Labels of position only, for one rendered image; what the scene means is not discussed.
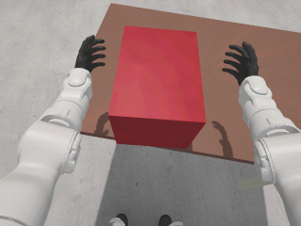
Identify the robot right forearm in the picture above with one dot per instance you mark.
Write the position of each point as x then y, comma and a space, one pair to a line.
260, 111

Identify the robot left hand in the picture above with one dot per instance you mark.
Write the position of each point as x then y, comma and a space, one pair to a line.
85, 58

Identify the table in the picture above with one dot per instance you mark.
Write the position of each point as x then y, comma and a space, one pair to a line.
225, 134

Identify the robot left upper arm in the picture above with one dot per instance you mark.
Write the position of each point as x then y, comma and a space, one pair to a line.
26, 193

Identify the robot right hand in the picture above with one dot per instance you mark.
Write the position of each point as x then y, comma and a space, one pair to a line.
248, 65

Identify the robot left forearm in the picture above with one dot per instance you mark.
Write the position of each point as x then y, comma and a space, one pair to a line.
70, 108

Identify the robot right upper arm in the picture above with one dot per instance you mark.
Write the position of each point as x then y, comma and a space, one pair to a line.
277, 160

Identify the carton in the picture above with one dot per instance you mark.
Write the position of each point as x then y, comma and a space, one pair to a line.
157, 98

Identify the robot right foot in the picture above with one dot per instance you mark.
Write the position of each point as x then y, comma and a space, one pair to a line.
165, 220

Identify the left robot shin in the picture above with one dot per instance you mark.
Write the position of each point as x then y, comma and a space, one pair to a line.
116, 220

